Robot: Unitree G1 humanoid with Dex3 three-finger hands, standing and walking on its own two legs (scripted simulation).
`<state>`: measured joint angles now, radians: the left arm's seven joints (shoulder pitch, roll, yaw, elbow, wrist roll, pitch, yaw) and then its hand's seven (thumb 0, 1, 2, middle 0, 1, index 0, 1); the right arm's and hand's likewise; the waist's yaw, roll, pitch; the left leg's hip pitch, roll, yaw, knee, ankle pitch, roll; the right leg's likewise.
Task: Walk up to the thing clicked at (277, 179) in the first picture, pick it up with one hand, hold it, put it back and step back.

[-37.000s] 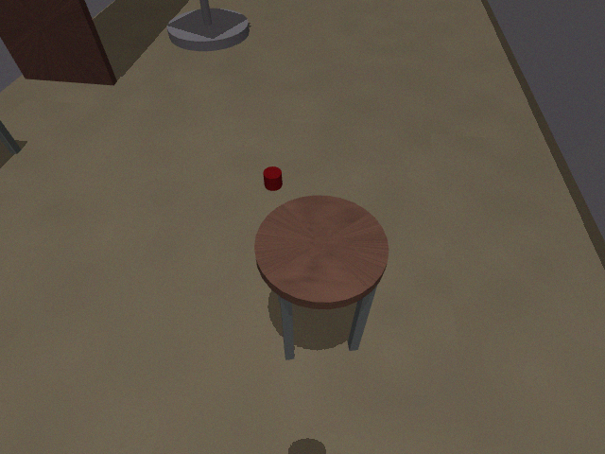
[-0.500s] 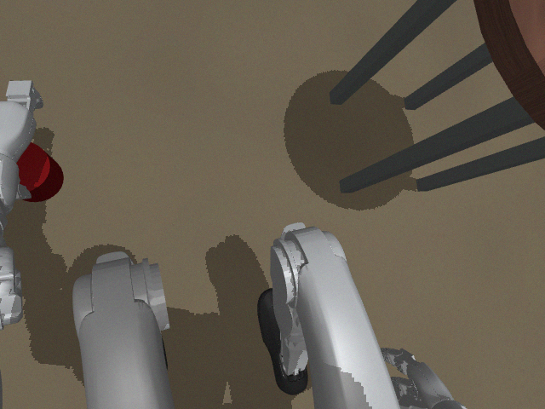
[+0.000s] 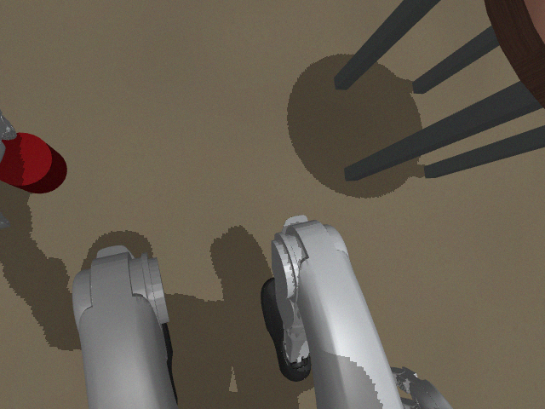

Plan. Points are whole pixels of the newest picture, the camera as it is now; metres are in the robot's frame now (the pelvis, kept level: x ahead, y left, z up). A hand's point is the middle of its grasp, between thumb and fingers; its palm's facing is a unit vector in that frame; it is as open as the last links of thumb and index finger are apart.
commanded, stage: rest palm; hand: left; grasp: from above
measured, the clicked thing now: (31, 164) +0.48 +0.32 -0.29
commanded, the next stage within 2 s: close in 1.48 s
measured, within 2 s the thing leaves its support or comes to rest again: neither
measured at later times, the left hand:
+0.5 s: hand (19, 163) +0.46 +0.31 -0.23, palm faces -0.45 -0.09 -0.89, open 13.9 cm
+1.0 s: hand (24, 169) +0.46 +0.31 -0.25, palm faces -0.45 -0.11 -0.88, open 14.0 cm
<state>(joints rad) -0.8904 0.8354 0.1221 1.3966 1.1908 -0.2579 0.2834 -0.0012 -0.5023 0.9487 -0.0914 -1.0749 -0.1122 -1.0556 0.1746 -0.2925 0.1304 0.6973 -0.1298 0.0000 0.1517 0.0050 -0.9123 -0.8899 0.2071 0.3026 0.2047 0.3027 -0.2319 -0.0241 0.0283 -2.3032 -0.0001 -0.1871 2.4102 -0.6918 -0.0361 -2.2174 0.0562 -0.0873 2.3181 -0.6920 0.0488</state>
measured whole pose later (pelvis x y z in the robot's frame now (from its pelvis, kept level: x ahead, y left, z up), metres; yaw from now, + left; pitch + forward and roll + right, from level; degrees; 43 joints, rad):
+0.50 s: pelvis +0.00 +0.01 -0.02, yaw -2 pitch +32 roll -11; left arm -1.05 0.87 0.12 1.65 1.31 -0.18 0.53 0.00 -0.48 0.95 -0.08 -1.06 -0.10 -1.04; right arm 0.10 -0.28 0.18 0.70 -0.19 -0.10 0.17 0.00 -0.90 -0.89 0.20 0.30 0.20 0.30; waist -0.33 -0.07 0.04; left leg -2.36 0.00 -0.21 2.48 -0.70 -0.02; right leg -2.26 0.07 -0.10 2.37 -0.69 0.06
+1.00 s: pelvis +0.00 +0.01 -0.02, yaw -4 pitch +30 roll -13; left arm -1.02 0.95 0.12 1.67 1.30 -0.25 0.56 0.00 -0.51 1.00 -0.09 -1.01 -0.09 -1.02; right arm 0.10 -0.31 0.23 0.70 -0.23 -0.15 0.20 0.00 -0.90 -0.89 0.21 0.30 0.20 0.30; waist -0.33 -0.10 0.09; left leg -2.34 0.01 -0.25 2.52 -0.72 -0.03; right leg -2.24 0.08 -0.13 2.37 -0.69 0.06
